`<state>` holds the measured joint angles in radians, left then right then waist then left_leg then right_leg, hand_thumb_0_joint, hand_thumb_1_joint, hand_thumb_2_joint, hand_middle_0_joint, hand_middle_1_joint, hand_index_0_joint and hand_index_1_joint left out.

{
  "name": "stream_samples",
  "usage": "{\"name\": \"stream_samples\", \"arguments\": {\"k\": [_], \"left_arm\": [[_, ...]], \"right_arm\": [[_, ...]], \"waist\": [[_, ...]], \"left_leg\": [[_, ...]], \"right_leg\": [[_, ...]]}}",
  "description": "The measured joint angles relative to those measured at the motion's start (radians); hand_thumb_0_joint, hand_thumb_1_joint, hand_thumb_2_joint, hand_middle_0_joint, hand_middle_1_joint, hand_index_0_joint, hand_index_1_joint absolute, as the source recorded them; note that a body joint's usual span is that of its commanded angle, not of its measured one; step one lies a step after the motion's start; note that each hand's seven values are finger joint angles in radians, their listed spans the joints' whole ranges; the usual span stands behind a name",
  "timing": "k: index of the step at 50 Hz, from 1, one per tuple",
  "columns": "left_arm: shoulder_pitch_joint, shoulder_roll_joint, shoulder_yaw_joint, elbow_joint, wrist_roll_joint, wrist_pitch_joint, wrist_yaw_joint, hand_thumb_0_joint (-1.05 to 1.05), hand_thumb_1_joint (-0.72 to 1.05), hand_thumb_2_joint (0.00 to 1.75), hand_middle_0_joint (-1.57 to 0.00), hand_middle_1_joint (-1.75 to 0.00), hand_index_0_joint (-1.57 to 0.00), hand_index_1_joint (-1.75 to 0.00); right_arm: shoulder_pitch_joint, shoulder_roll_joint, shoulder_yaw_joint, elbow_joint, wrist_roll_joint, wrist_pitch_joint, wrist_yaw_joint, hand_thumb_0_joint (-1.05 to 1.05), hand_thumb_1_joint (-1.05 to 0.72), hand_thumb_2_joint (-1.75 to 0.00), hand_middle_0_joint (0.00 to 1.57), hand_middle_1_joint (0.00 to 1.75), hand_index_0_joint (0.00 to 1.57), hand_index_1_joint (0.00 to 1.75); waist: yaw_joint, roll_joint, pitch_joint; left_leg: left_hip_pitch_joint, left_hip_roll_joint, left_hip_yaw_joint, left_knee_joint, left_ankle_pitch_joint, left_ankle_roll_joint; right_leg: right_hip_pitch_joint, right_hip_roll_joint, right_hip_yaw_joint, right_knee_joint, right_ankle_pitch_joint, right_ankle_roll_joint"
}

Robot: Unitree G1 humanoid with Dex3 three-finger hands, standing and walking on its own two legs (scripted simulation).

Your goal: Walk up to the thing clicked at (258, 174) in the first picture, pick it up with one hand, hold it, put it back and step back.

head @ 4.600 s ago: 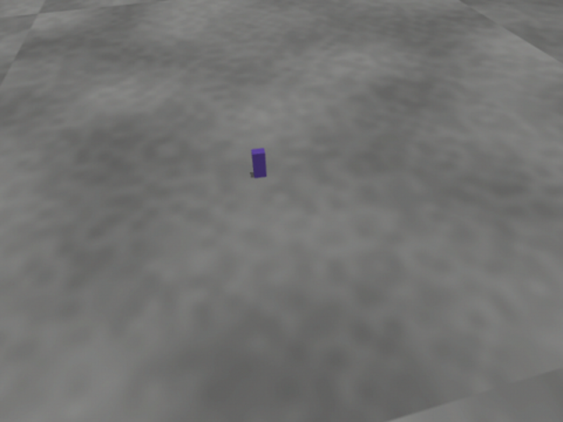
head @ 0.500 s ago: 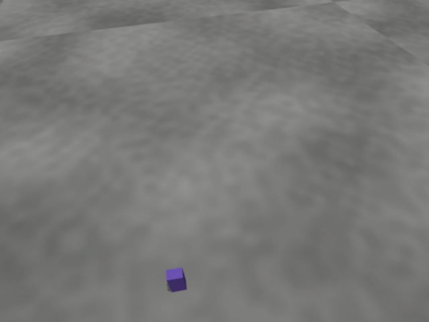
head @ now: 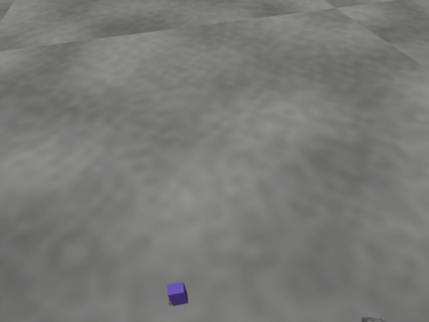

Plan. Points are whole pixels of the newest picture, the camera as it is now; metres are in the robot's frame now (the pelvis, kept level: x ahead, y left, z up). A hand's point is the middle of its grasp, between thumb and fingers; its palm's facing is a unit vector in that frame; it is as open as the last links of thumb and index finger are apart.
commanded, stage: walk up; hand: left
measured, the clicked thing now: (178, 294) +0.37 +0.20 -0.70
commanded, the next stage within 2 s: stand in 0.82 s
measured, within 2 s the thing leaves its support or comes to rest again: neither
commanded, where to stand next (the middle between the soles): +0.04 -0.01 m, yaw +0 degrees
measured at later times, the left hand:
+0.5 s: hand out of the picture +0.10 +0.24 -0.15, palm faces -0.04 -0.94 -0.33, open 7.4 cm
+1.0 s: hand out of the picture +0.09 +0.25 -0.15, palm faces -0.03 -0.94 -0.34, open 7.4 cm
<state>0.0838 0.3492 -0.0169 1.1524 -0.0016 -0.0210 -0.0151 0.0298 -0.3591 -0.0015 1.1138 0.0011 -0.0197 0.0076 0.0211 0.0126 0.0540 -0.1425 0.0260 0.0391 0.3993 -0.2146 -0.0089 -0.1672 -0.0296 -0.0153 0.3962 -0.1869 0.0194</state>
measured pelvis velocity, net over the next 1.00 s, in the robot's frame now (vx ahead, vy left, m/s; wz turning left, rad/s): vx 0.01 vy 0.00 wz -0.01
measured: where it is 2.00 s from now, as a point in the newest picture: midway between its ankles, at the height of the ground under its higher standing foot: outside the picture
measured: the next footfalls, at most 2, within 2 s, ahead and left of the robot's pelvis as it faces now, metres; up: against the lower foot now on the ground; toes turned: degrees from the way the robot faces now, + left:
none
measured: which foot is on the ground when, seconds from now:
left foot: down 0.00-1.00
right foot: down 0.00-1.00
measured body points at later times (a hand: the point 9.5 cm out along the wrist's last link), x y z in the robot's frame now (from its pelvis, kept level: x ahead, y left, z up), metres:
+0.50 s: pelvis +0.01 +0.00 +0.00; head +0.02 -0.01 +0.45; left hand +0.10 +0.29 -0.13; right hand +0.07 -0.31 -0.13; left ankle +0.00 +0.12 -0.74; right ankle +0.02 -0.13 -0.74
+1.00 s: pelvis +0.01 +0.00 +0.00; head +0.01 -0.01 +0.45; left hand +0.10 +0.30 -0.13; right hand +0.09 -0.30 -0.13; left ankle +0.00 +0.12 -0.74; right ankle +0.02 -0.13 -0.74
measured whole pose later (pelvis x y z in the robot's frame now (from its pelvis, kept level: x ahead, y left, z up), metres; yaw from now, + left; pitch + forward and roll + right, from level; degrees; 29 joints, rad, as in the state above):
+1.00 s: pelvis +0.01 +0.00 +0.00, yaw -1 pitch -2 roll +0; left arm 0.08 0.34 0.00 1.15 0.01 -0.01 -0.01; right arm 0.08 -0.35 -0.01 1.15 -0.01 -0.01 0.00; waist 0.00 0.01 0.04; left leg -0.09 0.03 0.05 0.30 -0.18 -0.02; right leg -0.13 -0.02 -0.01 0.32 -0.16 0.02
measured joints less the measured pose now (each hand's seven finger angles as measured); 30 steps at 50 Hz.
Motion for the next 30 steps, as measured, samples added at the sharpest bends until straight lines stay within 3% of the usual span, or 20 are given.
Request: {"name": "stream_samples", "arguments": {"k": [30], "left_arm": [[-0.018, -0.01, 0.019, 0.011, 0.013, 0.012, 0.0, 0.01, 0.9, 0.9, -0.21, -0.3, -0.21, -0.29]], "right_arm": [[0.07, 0.005, -0.006, 0.052, -0.011, 0.008, -0.002, 0.01, -0.9, -0.9, 0.2, 0.3, 0.2, 0.3]], "waist": [[-0.032, -0.006, -0.007]], "left_leg": [[0.043, 0.006, 0.014, -0.075, 0.025, -0.007]], "right_leg": [[0.031, 0.008, 0.011, -0.062, 0.023, -0.004]]}}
